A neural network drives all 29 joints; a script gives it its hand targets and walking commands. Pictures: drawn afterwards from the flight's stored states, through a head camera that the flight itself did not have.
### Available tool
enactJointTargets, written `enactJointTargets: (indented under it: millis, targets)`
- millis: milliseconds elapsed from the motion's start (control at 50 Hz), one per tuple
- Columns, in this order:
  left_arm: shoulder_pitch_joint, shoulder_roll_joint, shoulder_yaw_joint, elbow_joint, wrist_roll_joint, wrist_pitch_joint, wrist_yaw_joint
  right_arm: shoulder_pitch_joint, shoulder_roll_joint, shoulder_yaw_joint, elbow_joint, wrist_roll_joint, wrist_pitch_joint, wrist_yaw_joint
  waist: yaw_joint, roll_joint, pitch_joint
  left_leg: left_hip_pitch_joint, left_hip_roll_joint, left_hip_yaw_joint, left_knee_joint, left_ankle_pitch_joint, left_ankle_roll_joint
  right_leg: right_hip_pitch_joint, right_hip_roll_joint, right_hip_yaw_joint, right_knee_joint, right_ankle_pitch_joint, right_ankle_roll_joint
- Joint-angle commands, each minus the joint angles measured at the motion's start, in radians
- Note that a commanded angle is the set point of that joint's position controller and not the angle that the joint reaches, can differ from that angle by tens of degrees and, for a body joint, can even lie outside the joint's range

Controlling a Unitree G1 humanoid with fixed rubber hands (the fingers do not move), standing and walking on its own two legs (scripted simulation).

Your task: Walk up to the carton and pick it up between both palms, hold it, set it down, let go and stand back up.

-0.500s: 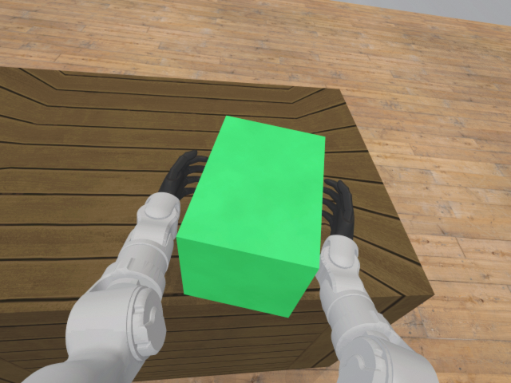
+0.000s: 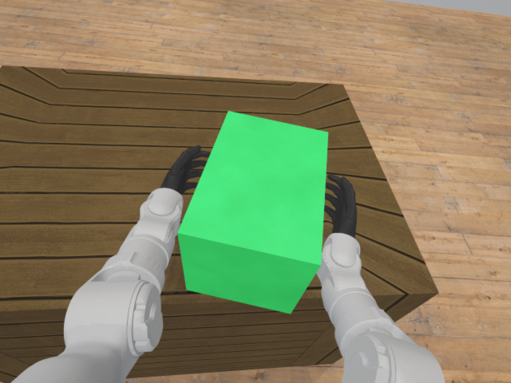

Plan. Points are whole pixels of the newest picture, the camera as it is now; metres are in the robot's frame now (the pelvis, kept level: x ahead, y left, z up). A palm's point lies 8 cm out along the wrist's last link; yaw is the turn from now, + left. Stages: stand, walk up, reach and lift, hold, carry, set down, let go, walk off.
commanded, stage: reach and lift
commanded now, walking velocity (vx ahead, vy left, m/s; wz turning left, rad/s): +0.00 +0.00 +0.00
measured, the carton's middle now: (258, 209) +0.42 +0.00 +0.01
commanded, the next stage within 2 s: none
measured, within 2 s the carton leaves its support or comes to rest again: leaves its support in 0.16 s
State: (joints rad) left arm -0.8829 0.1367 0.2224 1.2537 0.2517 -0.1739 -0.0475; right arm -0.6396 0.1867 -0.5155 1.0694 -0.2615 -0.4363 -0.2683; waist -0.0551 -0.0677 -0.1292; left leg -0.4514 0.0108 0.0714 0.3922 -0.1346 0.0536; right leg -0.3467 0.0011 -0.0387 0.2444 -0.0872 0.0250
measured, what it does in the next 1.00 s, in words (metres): stands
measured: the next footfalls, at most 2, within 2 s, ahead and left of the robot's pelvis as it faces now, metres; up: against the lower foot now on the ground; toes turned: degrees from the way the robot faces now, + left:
none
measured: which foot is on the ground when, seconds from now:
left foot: down 0.00-1.00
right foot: down 0.00-1.00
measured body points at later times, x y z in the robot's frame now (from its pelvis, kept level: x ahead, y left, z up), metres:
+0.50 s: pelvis +0.02 +0.00 +0.00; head +0.03 +0.02 +0.45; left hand +0.46 +0.12 +0.10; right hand +0.39 -0.16 +0.08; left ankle +0.03 +0.08 -0.74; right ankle +0.01 -0.14 -0.74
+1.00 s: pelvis +0.01 -0.01 +0.00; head -0.03 +0.02 +0.45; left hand +0.41 +0.13 +0.14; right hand +0.38 -0.16 +0.15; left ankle +0.03 +0.08 -0.74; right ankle +0.01 -0.14 -0.74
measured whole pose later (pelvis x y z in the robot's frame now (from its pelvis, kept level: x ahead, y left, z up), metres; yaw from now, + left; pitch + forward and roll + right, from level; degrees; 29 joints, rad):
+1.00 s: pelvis +0.01 -0.01 +0.00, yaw +1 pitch -6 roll -1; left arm -0.64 0.02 0.24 0.56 0.22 0.38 0.00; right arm -0.61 0.03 -0.09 0.69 0.11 0.08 -0.25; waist -0.08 -0.07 -0.01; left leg -0.08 0.00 0.06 0.35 -0.17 0.04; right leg 0.00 0.00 -0.03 0.25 -0.15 0.01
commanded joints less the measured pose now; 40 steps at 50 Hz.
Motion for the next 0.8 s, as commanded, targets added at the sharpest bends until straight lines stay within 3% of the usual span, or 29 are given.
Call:
enactJointTargets:
  millis: [0, 100, 260, 320, 420, 480, 720, 780]
  targets:
    - [-0.790, -0.742, -0.263, -0.222, -0.015, -0.153, -0.115, -0.776, 0.631, 0.434, -0.110, -0.072, -0.064, 0.108, -0.013, 0.229, -0.698, 0.512, 0.031, -0.015, 0.031, 0.348, -0.136, 0.071, 0.030, -0.029, 0.005, 0.152, -0.042]
    - [-0.793, -0.768, -0.307, -0.251, -0.050, -0.152, -0.111, -0.804, 0.646, 0.510, -0.161, -0.015, -0.049, 0.105, -0.015, 0.223, -0.730, 0.531, 0.028, -0.028, 0.052, 0.401, -0.132, 0.066, 0.032, -0.017, 0.010, 0.187, -0.042]
    - [-0.777, -0.785, -0.339, -0.289, -0.085, -0.122, -0.111, -0.861, 0.673, 0.638, -0.291, 0.072, -0.001, 0.101, 0.004, 0.165, -0.766, 0.525, 0.017, -0.036, 0.059, 0.418, -0.097, 0.121, 0.030, 0.006, 0.023, 0.257, -0.027]
    - [-0.765, -0.790, -0.350, -0.327, -0.095, -0.104, -0.108, -0.866, 0.684, 0.693, -0.339, 0.113, 0.026, 0.100, 0.017, 0.155, -0.775, 0.549, 0.015, -0.039, 0.065, 0.459, -0.090, 0.144, 0.032, 0.013, 0.029, 0.296, -0.021]
    - [-0.732, -0.797, -0.375, -0.396, -0.114, -0.053, -0.109, -0.850, 0.667, 0.756, -0.403, 0.173, 0.086, 0.093, 0.013, 0.141, -0.719, 0.596, 0.017, -0.048, 0.063, 0.517, -0.089, 0.178, 0.039, 0.018, 0.023, 0.328, -0.015]
    - [-0.712, -0.800, -0.390, -0.464, -0.130, -0.010, -0.107, -0.841, 0.654, 0.801, -0.458, 0.217, 0.132, 0.089, 0.017, 0.136, -0.681, 0.626, 0.015, -0.050, 0.060, 0.553, -0.090, 0.199, 0.042, 0.024, 0.017, 0.341, -0.010]
    - [-0.646, -0.807, -0.436, -0.822, -0.143, 0.288, -0.111, -0.800, 0.571, 0.861, -0.661, 0.351, 0.360, 0.088, -0.032, 0.115, -0.533, 0.714, -0.008, -0.052, 0.021, 0.555, -0.099, 0.323, 0.045, 0.018, -0.002, 0.312, 0.025]
    - [-0.632, -0.795, -0.436, -0.885, -0.134, 0.345, -0.110, -0.797, 0.556, 0.867, -0.701, 0.368, 0.397, 0.096, -0.031, 0.121, -0.519, 0.711, -0.016, -0.049, 0.016, 0.538, -0.096, 0.352, 0.042, 0.018, 0.004, 0.317, 0.031]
